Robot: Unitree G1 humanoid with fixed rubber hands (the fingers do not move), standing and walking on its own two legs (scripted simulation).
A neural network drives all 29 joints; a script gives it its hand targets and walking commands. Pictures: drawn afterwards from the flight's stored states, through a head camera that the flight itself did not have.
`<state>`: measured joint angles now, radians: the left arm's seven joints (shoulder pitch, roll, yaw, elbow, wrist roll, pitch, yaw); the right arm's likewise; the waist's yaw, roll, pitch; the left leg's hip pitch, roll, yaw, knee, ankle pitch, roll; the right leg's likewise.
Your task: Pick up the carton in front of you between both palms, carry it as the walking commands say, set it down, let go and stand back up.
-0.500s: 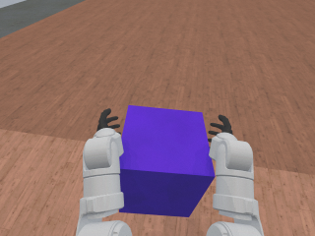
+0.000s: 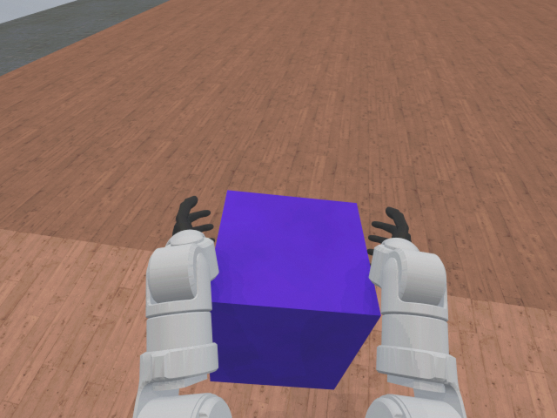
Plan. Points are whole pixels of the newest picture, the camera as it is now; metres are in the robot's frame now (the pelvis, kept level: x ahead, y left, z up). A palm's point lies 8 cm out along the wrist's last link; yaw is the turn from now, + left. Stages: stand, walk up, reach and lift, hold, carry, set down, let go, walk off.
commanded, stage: carry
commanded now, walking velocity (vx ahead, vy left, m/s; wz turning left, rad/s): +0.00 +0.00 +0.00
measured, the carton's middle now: (282, 293) +0.34 +0.01 +0.01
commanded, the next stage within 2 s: none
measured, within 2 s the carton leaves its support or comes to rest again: neither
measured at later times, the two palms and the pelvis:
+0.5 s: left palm (191, 262) +0.29 +0.13 +0.14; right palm (409, 265) +0.30 -0.16 +0.13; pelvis -0.02 -0.01 +0.00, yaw +0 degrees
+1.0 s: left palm (199, 165) +0.45 +0.14 +0.18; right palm (380, 177) +0.43 -0.14 +0.17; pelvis +0.10 +0.02 +0.01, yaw -2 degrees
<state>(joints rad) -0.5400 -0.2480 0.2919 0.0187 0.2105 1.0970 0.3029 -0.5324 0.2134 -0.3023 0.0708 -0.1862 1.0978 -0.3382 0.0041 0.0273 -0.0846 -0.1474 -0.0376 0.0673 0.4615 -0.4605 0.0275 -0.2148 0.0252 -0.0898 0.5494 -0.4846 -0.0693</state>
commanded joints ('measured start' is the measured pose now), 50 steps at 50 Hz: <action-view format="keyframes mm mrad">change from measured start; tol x32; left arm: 1 -590 -845 -556 27 -285 -5 -160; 50 -753 -760 -491 28 -329 118 -129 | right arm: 1 -692 854 569 -59 289 -16 187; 50 -873 743 510 -126 340 98 149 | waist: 1 5 -29 -365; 38 71 -291 -255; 50 -88 156 -328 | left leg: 1 110 148 -102 -17 418 39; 19 83 150 -104 -3 395 30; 26 -70 143 -133 -50 -280 78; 32 99 233 -293 -128 -197 136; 41 -670 66 17 404 -267 31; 46 181 -53 137 -22 69 43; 50 474 384 -610 -156 220 287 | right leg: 1 140 -140 114 -25 447 -36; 19 152 -147 127 -42 496 -37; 26 -26 -160 254 -150 -198 -83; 32 -140 -71 88 15 -74 -49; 42 513 -348 503 -287 281 -202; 47 -72 -137 -19 158 602 -9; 50 -606 -6 83 749 -129 34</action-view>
